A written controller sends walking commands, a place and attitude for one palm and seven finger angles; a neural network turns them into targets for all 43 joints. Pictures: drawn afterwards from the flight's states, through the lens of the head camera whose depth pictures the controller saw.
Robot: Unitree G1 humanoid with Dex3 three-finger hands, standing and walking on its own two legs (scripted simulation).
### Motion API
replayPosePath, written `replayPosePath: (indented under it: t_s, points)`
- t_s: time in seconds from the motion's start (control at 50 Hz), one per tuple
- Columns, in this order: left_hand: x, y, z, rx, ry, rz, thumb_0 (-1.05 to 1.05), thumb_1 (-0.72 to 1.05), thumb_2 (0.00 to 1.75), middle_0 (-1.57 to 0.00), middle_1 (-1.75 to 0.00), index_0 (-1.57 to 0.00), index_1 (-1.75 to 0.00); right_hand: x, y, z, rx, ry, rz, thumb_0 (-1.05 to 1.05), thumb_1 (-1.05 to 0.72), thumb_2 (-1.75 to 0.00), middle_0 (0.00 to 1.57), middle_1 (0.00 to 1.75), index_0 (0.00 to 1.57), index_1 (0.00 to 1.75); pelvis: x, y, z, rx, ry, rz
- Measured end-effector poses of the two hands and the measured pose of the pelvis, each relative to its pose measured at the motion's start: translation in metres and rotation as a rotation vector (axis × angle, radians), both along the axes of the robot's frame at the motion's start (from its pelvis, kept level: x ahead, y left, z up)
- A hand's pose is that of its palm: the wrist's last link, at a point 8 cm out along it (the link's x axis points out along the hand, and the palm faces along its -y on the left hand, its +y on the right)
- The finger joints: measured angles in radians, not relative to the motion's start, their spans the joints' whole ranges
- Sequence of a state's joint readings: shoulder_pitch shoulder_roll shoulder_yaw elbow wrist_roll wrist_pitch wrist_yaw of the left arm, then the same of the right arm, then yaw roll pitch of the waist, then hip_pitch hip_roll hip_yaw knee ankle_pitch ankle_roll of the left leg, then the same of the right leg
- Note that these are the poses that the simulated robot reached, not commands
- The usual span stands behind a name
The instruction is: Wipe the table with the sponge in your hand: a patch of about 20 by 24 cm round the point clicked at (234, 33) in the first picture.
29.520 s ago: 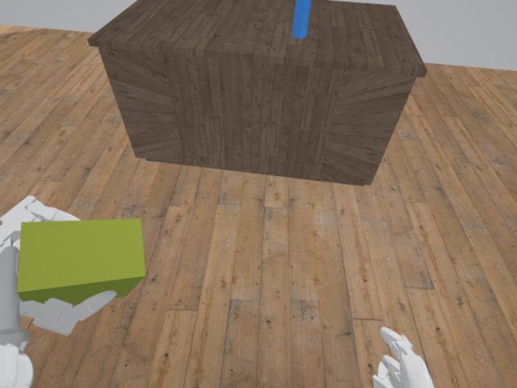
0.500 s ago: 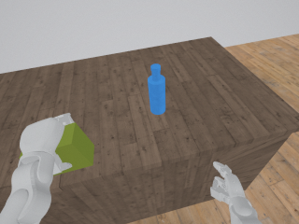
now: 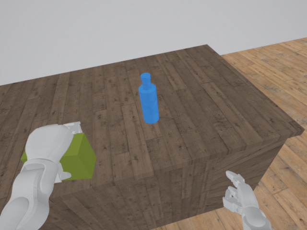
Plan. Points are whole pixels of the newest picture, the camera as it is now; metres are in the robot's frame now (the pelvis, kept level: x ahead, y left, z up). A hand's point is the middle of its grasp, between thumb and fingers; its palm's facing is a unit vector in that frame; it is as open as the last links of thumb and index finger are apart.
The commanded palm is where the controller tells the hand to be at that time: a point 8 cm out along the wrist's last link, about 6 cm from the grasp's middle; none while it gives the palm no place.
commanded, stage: move the sponge above the wiping area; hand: left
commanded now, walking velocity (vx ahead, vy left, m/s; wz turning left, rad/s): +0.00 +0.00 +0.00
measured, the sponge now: (65, 161) +0.22 +0.28 +0.08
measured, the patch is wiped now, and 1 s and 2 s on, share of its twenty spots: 0.00 0.00 0.00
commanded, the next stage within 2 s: none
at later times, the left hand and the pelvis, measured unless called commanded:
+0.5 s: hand (37, 140) +0.24 +0.34 +0.15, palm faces +0.18 +0.03 -0.98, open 10.3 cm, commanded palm +0.20 +0.33 +0.19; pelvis +0.02 +0.01 +0.00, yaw +0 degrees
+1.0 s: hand (25, 135) +0.25 +0.39 +0.14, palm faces +0.22 +0.00 -0.98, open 10.3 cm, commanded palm +0.21 +0.35 +0.17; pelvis +0.01 +0.04 +0.00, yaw +1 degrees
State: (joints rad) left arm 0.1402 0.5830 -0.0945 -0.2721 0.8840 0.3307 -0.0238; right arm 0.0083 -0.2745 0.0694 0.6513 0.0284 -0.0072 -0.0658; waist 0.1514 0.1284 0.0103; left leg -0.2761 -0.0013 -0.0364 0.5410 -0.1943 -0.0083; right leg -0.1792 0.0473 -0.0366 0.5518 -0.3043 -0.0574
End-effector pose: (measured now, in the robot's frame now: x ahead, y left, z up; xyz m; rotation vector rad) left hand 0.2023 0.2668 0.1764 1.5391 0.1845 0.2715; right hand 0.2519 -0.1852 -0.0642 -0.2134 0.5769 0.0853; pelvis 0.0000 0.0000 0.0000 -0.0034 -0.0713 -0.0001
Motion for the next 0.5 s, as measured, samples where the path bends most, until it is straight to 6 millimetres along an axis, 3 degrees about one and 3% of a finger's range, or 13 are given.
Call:
replayPosePath:
  t_s: [0.1,0.18,0.24,0.3,0.34,0.42,0.5]
  points:
    - [0.003,0.037,0.034,0.012,-0.150,0.156,0.00,-0.53,1.04,-0.71,-1.29,-0.75,-1.28,0.000,-0.009,-0.004,0.016,0.035,-0.024,0.01,-0.90,-0.90,0.20,0.30,0.20,0.30,0.005,-0.005,0.001,0.000,-0.002,-0.005]
    - [0.000,0.061,0.035,-0.021,-0.113,0.281,0.00,-0.52,1.04,-0.71,-1.29,-0.75,-1.28,0.001,-0.016,-0.005,0.026,0.034,-0.045,0.01,-0.90,-0.90,0.20,0.30,0.20,0.30,0.008,-0.006,0.002,-0.001,0.007,0.006]
    - [0.000,0.060,0.013,-0.047,0.013,0.274,0.00,-0.52,1.04,-0.71,-1.29,-0.75,-1.29,0.003,-0.019,-0.005,0.023,0.021,-0.057,0.01,-0.90,-0.90,0.20,0.30,0.20,0.30,0.009,-0.004,0.002,-0.002,0.015,0.012]
    - [0.001,0.048,-0.015,-0.057,0.147,0.186,0.00,-0.52,1.04,-0.71,-1.29,-0.75,-1.29,0.003,-0.021,-0.006,-0.006,0.020,-0.057,0.01,-0.90,-0.90,0.20,0.30,0.20,0.30,0.010,-0.002,0.001,-0.003,0.020,0.015]
    - [0.002,0.039,-0.022,-0.051,0.173,0.097,0.00,-0.52,1.04,-0.71,-1.29,-0.75,-1.28,0.002,-0.020,-0.006,-0.034,0.023,-0.051,0.01,-0.90,-0.90,0.20,0.30,0.20,0.30,0.012,-0.001,0.001,-0.005,0.020,0.014]
    - [0.003,0.036,-0.007,0.001,0.058,-0.015,0.00,-0.52,1.04,-0.71,-1.29,-0.75,-1.28,0.001,-0.014,-0.005,-0.062,0.037,-0.044,0.01,-0.90,-0.90,0.19,0.30,0.20,0.30,0.015,0.002,0.001,-0.012,0.022,0.009]
    - [0.004,0.063,0.021,0.029,-0.123,0.079,0.00,-0.52,1.04,-0.71,-1.28,-0.75,-1.28,-0.001,-0.005,-0.008,-0.039,0.067,-0.049,0.01,-0.90,-0.90,0.19,0.30,0.20,0.30,0.017,0.008,0.002,-0.019,0.028,0.008]
